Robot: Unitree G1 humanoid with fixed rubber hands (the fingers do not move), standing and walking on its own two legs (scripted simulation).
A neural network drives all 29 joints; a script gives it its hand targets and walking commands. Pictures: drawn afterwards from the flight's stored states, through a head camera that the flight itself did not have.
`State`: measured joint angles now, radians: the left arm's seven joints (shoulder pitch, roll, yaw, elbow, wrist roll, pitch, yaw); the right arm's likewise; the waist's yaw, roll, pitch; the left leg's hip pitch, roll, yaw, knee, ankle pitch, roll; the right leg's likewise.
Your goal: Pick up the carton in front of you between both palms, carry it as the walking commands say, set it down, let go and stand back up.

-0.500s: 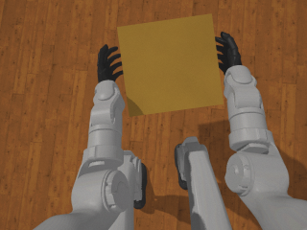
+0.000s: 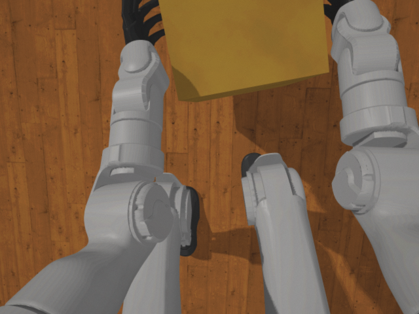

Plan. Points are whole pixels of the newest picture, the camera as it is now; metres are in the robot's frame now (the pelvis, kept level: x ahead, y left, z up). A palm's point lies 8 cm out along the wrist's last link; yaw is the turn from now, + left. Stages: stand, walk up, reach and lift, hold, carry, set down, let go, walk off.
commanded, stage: set down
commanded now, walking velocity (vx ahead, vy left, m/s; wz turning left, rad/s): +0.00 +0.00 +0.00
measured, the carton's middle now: (236, 35) +0.52 -0.13 -0.23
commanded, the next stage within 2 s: none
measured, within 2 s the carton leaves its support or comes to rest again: rests again in 0.56 s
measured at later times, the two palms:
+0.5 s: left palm (155, 51) +0.53 +0.01 -0.21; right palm (328, 14) +0.51 -0.29 -0.21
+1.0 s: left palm (152, 57) +0.53 +0.02 -0.23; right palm (325, 19) +0.51 -0.29 -0.23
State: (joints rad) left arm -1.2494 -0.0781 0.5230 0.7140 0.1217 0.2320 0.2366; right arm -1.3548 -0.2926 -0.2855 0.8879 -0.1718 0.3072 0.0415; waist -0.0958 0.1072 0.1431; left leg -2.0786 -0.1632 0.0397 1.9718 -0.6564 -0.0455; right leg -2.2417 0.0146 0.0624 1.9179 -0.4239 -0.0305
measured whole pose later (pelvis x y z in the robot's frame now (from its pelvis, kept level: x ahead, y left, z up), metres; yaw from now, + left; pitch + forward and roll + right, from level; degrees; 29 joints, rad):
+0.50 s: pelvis -0.01 +0.00 -0.05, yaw +1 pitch +36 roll +5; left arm -1.39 0.00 0.40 0.82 0.01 0.23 0.26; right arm -1.50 -0.42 -0.22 1.01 -0.08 0.28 0.07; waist -0.12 0.11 0.37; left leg -2.13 -0.21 0.02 2.17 -0.69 -0.07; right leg -2.27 -0.04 0.03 2.10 -0.46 -0.05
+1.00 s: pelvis -0.02 +0.00 -0.06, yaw +1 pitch +30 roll +4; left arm -1.49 0.05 0.38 0.94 0.01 0.21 0.16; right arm -1.60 -0.50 -0.24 1.16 -0.08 0.24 0.16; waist -0.11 0.11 0.50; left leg -2.11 -0.23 0.02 2.22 -0.65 -0.07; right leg -2.24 -0.06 0.02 2.14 -0.43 -0.05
